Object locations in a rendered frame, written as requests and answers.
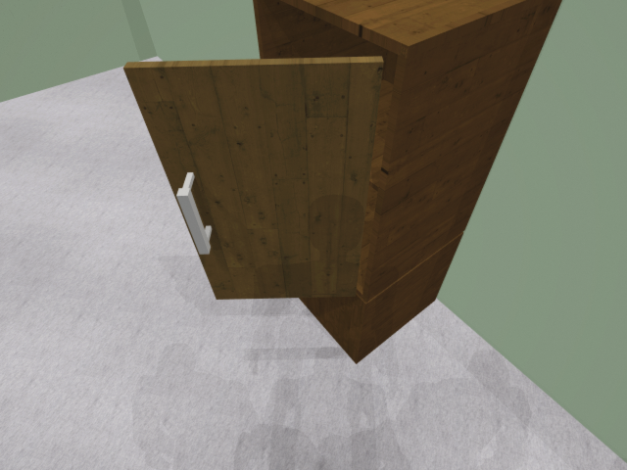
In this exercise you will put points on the handle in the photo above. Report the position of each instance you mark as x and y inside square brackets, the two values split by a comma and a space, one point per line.
[200, 234]

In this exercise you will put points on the cupboard door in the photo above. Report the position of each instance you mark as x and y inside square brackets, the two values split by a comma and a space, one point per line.
[281, 151]

